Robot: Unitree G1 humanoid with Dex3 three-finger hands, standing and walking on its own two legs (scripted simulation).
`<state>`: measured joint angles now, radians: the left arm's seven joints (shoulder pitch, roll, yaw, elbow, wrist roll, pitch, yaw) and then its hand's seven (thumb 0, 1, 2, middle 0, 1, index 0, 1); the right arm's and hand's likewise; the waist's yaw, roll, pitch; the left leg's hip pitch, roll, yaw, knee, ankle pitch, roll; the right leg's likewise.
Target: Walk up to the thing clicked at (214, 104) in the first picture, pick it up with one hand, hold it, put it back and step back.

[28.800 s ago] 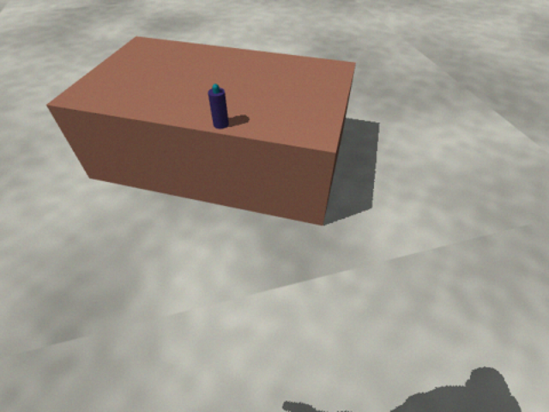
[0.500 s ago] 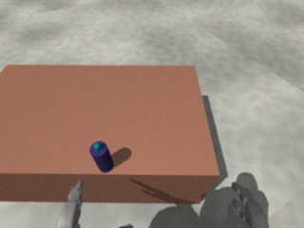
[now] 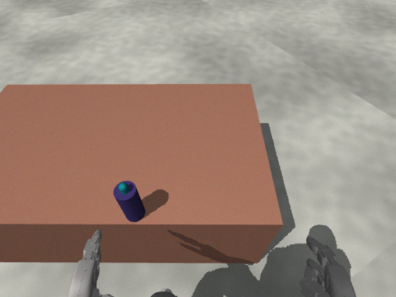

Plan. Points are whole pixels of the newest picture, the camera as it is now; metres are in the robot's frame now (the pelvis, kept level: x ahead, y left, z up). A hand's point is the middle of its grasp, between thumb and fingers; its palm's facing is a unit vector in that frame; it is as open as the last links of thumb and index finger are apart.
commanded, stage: home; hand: left
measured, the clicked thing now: (129, 200) +0.41 +0.24 -0.18
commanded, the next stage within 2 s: stand in 1.46 s
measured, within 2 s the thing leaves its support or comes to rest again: neither
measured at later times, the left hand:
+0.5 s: hand (115, 271) +0.19 +0.19 -0.05, palm faces +0.11 -0.97 -0.24, open 17.5 cm
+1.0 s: hand (115, 275) +0.18 +0.18 -0.05, palm faces +0.11 -0.96 -0.25, open 17.5 cm
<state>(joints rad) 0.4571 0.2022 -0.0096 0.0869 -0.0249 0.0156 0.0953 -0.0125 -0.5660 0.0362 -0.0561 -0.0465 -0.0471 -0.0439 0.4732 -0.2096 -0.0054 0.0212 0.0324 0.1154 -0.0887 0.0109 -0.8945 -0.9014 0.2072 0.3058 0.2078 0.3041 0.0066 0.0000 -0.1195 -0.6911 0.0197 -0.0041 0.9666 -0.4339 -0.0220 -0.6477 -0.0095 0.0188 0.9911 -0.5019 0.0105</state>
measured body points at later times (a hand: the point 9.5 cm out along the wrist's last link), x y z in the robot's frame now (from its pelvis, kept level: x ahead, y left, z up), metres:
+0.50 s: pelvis +0.01 +0.01 +0.00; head +0.05 +0.01 +0.45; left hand +0.18 +0.24 -0.03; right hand +0.17 -0.22 -0.03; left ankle +0.03 +0.13 -0.68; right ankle +0.00 -0.12 -0.68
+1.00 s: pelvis +0.01 +0.01 +0.00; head +0.05 +0.01 +0.45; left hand +0.17 +0.23 -0.03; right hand +0.17 -0.23 -0.06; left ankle +0.03 +0.13 -0.68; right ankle +0.00 -0.12 -0.68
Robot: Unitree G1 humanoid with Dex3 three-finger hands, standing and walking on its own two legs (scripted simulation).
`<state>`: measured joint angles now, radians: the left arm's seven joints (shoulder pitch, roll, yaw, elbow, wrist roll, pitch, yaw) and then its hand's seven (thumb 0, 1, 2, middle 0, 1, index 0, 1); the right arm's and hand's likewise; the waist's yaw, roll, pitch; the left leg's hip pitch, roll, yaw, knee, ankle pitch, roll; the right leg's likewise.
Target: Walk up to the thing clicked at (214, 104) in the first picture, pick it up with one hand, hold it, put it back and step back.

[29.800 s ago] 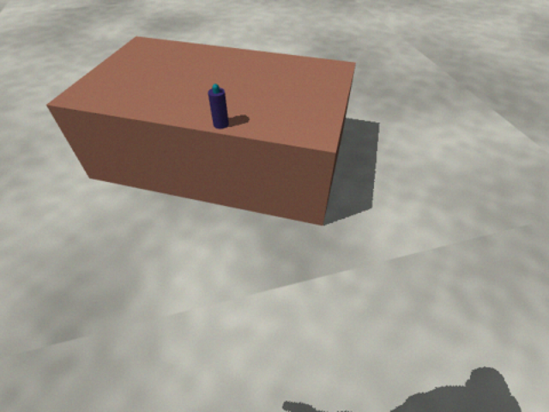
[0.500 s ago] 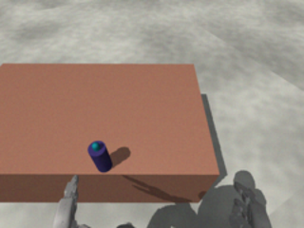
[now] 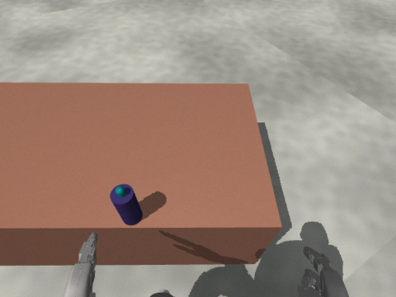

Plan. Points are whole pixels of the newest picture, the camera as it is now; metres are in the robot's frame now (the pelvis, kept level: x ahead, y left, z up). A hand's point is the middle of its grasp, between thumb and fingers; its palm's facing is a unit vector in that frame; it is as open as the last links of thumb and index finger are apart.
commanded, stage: home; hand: left
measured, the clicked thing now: (126, 203) +0.40 +0.23 -0.18
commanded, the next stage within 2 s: stand in 0.46 s
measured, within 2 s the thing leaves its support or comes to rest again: neither
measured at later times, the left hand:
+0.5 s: hand (113, 285) +0.17 +0.18 -0.05, palm faces +0.12 -0.95 -0.28, open 17.5 cm
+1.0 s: hand out of the picture +0.06 +0.25 -0.11, palm faces -0.02 -0.93 -0.37, open 9.8 cm
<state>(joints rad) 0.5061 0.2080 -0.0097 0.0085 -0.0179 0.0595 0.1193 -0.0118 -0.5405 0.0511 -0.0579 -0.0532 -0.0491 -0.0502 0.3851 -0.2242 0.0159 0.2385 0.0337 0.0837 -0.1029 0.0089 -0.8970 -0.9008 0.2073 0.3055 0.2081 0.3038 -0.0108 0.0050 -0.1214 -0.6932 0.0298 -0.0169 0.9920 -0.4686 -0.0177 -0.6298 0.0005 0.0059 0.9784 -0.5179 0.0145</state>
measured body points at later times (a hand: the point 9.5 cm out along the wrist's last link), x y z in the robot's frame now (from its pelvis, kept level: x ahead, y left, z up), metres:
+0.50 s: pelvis +0.00 +0.00 +0.01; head +0.03 +0.00 +0.45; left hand +0.16 +0.23 -0.03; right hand +0.16 -0.24 -0.07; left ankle +0.02 +0.13 -0.68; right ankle -0.02 -0.13 -0.68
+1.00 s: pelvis -0.01 +0.00 +0.04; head +0.00 +0.00 +0.49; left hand +0.06 +0.30 -0.08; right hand +0.07 -0.29 -0.09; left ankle +0.02 +0.13 -0.68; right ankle -0.02 -0.13 -0.68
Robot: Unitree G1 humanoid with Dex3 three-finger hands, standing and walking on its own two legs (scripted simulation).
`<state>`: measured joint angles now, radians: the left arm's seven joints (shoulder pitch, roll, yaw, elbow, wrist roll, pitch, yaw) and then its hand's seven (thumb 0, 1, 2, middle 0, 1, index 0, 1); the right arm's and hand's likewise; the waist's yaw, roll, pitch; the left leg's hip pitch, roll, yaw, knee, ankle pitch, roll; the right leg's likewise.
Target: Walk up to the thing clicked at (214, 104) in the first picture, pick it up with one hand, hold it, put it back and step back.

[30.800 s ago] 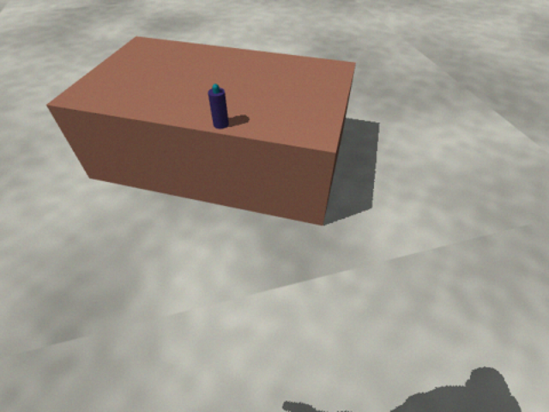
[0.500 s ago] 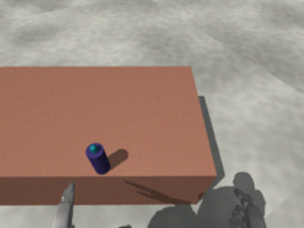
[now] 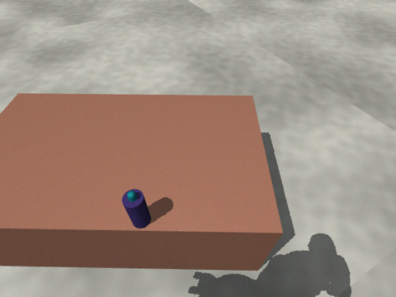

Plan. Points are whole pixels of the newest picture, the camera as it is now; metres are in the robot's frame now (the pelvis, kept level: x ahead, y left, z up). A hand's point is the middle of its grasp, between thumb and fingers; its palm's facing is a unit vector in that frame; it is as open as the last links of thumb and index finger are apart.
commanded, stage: stand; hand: left
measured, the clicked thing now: (136, 207) +0.41 +0.22 -0.21
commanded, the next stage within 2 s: none
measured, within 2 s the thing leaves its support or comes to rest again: neither
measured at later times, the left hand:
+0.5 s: hand out of the picture +0.05 +0.25 -0.13, palm faces -0.02 -0.94 -0.34, open 7.4 cm
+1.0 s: hand out of the picture +0.07 +0.25 -0.13, palm faces -0.04 -0.94 -0.34, open 7.4 cm
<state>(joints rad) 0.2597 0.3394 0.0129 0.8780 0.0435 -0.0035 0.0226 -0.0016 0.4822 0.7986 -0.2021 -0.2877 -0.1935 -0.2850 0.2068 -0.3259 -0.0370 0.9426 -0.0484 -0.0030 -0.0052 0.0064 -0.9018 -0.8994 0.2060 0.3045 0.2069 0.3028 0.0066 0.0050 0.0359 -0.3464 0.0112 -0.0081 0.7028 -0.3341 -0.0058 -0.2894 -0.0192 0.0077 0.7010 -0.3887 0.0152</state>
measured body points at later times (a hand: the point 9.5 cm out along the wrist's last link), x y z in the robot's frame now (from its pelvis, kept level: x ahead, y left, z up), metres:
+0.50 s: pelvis +0.00 +0.00 +0.03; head +0.00 +0.00 +0.48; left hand +0.05 +0.30 -0.11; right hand +0.06 -0.29 -0.11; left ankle +0.03 +0.13 -0.72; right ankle -0.01 -0.13 -0.72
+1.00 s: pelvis +0.01 +0.01 +0.03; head +0.02 +0.00 +0.48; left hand +0.07 +0.30 -0.11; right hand +0.07 -0.29 -0.11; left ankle +0.03 +0.13 -0.72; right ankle -0.01 -0.13 -0.72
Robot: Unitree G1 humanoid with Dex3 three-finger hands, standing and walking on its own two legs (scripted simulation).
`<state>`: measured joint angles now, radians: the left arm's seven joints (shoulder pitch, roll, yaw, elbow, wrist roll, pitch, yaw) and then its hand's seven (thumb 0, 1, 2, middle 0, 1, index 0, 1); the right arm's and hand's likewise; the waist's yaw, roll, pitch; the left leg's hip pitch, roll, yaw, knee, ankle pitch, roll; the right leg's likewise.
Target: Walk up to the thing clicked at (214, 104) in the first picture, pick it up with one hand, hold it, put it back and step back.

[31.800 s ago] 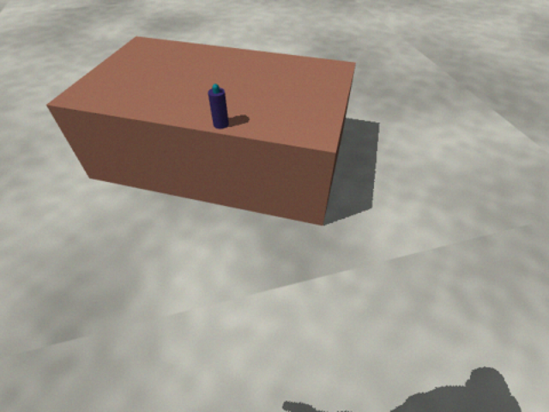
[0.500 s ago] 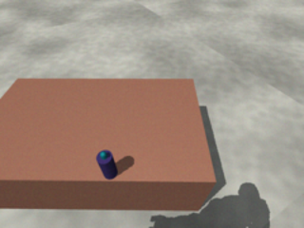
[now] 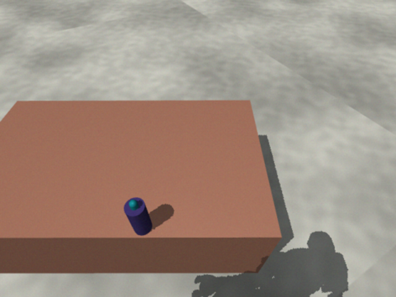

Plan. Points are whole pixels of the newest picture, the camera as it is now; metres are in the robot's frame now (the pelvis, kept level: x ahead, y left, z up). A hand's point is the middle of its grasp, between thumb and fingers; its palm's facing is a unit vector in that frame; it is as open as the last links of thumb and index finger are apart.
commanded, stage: stand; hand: left
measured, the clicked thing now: (138, 215) +0.40 +0.22 -0.24
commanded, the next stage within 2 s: step back in 1.08 s
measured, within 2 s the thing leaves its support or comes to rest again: neither
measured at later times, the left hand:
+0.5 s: hand out of the picture +0.07 +0.25 -0.16, palm faces -0.03 -0.94 -0.34, open 7.4 cm
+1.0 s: hand out of the picture +0.08 +0.25 -0.16, palm faces -0.03 -0.94 -0.33, open 7.4 cm
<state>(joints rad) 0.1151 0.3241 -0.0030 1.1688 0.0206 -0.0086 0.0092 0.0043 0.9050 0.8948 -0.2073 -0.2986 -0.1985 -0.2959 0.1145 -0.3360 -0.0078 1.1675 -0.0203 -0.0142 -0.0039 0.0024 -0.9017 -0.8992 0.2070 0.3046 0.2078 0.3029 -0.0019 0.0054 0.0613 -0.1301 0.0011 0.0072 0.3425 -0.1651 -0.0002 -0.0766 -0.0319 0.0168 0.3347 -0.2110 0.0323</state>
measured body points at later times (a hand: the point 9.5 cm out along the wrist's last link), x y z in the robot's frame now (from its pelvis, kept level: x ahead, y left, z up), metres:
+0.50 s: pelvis +0.00 +0.00 +0.00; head +0.01 +0.00 +0.45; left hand +0.08 +0.30 -0.13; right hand +0.07 -0.30 -0.14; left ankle +0.02 +0.12 -0.75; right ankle -0.02 -0.14 -0.75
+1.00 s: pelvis +0.01 +0.00 +0.00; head +0.02 +0.00 +0.45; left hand +0.09 +0.29 -0.13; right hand +0.08 -0.30 -0.13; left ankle +0.02 +0.12 -0.75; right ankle -0.02 -0.14 -0.75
